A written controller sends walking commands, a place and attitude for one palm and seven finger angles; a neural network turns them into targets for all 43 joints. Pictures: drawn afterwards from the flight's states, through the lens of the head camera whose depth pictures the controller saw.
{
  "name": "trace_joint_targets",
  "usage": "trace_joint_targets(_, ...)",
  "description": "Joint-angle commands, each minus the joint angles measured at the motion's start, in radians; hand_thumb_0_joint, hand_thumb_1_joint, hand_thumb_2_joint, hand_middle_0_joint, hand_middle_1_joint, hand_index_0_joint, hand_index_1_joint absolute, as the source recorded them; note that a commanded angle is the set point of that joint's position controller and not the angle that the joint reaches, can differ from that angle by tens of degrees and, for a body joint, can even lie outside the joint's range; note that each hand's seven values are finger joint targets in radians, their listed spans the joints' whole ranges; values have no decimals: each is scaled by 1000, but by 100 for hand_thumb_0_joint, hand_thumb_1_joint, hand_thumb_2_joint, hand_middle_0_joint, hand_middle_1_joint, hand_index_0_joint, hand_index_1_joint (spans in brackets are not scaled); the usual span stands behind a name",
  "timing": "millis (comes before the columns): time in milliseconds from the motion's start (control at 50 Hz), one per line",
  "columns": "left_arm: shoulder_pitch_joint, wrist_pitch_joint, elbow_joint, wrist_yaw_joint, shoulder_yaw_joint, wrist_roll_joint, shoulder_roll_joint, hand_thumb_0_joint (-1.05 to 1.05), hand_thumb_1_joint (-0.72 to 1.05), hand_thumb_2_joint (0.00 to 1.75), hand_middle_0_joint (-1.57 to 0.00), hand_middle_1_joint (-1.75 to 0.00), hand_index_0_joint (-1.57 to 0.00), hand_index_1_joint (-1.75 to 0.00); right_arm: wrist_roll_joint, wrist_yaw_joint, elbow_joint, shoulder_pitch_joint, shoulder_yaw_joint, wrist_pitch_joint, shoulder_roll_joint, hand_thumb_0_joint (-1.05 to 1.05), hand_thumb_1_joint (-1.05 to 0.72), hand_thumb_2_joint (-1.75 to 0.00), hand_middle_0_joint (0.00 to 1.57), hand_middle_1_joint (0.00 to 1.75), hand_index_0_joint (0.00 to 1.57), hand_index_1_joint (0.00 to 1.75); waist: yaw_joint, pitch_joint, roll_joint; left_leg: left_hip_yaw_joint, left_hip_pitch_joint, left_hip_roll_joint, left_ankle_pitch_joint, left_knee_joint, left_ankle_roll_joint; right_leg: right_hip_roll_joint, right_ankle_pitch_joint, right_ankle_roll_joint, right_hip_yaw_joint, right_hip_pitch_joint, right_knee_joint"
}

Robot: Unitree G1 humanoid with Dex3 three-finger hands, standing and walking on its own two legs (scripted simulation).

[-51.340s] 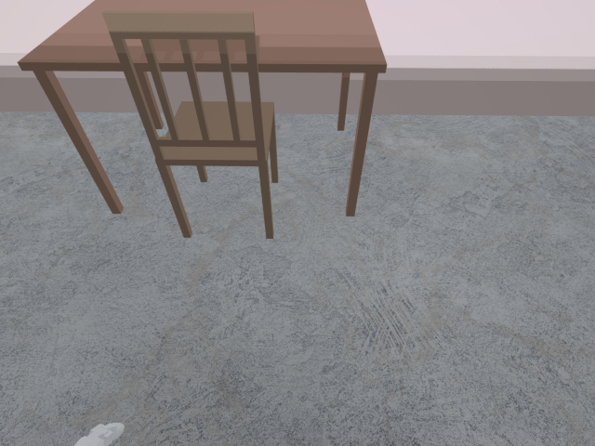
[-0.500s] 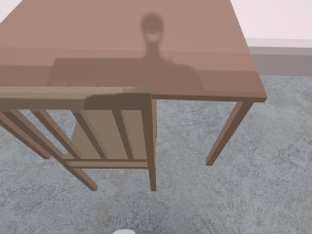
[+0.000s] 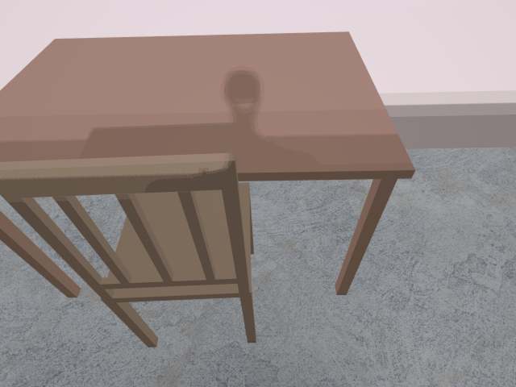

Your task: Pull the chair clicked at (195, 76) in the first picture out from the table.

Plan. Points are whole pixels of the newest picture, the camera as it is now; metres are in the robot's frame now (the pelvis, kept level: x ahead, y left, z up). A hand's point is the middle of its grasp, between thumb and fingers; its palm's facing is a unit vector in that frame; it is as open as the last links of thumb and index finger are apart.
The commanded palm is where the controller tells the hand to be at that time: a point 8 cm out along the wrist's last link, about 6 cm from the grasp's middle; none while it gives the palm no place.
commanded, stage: come to a stop and stand still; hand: left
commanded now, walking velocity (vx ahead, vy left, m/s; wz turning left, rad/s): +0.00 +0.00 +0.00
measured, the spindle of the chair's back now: (150, 242) +0.41 +0.25 -0.08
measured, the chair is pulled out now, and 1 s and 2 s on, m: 0.04 0.04 0.04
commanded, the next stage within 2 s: look again from close up in 0.94 s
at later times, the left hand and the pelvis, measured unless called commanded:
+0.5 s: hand out of the picture +0.01 +0.23 -0.17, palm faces -0.03 -0.98 -0.21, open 7.4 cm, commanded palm none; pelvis -0.01 +0.05 +0.00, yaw -1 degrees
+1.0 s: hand out of the picture +0.00 +0.24 -0.17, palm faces -0.04 -0.98 -0.20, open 7.4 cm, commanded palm none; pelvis +0.00 +0.06 +0.00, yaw -2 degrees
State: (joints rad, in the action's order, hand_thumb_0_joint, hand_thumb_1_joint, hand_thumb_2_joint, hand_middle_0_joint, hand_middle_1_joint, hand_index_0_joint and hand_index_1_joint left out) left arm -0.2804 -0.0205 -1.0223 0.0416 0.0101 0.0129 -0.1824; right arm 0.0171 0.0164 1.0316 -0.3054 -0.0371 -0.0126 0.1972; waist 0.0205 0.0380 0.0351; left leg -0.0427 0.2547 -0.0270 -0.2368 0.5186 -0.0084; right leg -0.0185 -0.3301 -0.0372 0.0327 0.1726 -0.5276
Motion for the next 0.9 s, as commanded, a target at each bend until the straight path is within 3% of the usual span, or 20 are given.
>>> trace_joint_targets(0,1,-12,70,16,-41,1,-175,0,90,90,-20,-30,-20,-30,5,1,-87,40,-16,16,72,0,-90,-90,20,30,20,30,-7,42,-148,52,12,-7,5,49,19,209,160,-52,-230,132,193)
trace_joint_targets(40,4,-7,79,16,-34,3,-164,0,90,90,-20,-30,-20,-30,6,-1,-76,20,-10,16,65,0,-90,-90,20,30,20,30,-7,38,-143,45,-5,-17,42,24,23,177,163,-42,-200,130,170)
trace_joint_targets(80,14,-3,80,14,-37,1,-171,0,90,90,-20,-30,-20,-30,3,0,-73,24,-15,21,86,0,-90,-90,20,30,20,30,-3,50,-76,59,-19,-28,58,1,27,155,116,-31,-171,155,152)
trace_joint_targets(120,10,-2,85,11,-39,1,-176,0,90,90,-20,-30,-20,-30,1,1,-74,41,-16,27,108,0,-90,-90,20,30,20,30,-13,44,-11,90,-14,-52,99,-39,39,121,108,-17,-146,143,117)
trace_joint_targets(160,-25,3,74,10,-27,2,-147,0,90,90,-20,-30,-20,-30,1,0,-72,54,-7,28,99,0,-90,-90,20,30,20,30,-26,29,0,103,-17,-65,105,-60,49,108,109,-4,-127,119,108)
trace_joint_targets(300,-18,6,69,4,-23,5,-145,0,90,90,-20,-30,-20,-30,-1,-2,-73,90,-8,28,122,0,-90,-90,20,30,20,30,-21,23,-10,120,-26,-75,7,-116,55,97,54,11,-117,134,113)
trace_joint_targets(340,-25,6,68,3,-20,7,-142,0,90,90,-20,-30,-20,-30,-3,-4,-67,90,-5,31,122,0,-90,-90,20,30,20,30,-25,-6,-12,125,-42,-85,25,-132,62,93,72,18,-104,113,107)
trace_joint_targets(480,-48,7,39,1,-15,8,-122,0,90,90,-20,-30,-20,-30,-6,-5,-45,97,-5,32,114,0,-90,-90,20,30,20,30,-24,-5,-18,137,-49,-90,-20,-173,65,98,72,29,-88,116,109)
trace_joint_targets(540,-58,6,27,1,-13,8,-119,0,90,90,-20,-30,-20,-30,-9,-4,-31,92,-3,36,114,0,-90,-90,20,30,20,30,-28,-27,3,139,-72,-97,30,-184,69,99,100,34,-81,95,105)
trace_joint_targets(740,-80,5,-17,6,-9,6,-107,0,90,90,-20,-30,-20,-30,-14,-1,11,73,0,38,105,0,-90,-90,20,30,20,30,-26,-25,-30,126,-112,-92,121,-181,65,112,148,40,-86,83,118)
trace_joint_targets(880,-84,7,-43,9,-7,5,-99,0,90,90,-20,-30,-20,-30,-14,0,38,59,4,36,91,0,-90,-90,20,30,20,30,-23,6,-32,120,-107,-86,99,-197,58,117,138,41,-95,83,136)
